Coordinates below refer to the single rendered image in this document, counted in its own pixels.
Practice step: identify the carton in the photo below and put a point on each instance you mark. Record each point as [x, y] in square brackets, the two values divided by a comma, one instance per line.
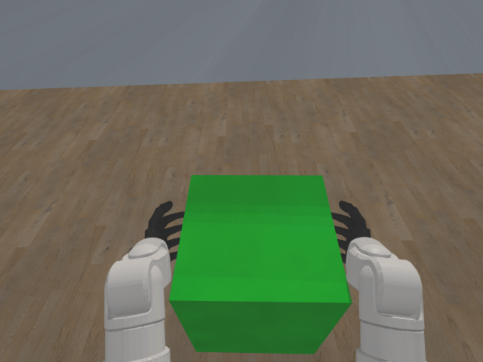
[258, 266]

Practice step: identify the right robot forearm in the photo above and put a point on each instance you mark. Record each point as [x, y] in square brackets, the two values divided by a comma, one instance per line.
[390, 303]

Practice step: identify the left robot forearm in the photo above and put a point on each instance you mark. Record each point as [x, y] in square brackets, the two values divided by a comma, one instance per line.
[134, 304]

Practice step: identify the robot left hand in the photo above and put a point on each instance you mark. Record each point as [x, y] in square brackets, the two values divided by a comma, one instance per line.
[157, 224]

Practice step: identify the robot right hand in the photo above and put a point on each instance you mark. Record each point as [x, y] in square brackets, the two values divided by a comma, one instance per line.
[356, 226]

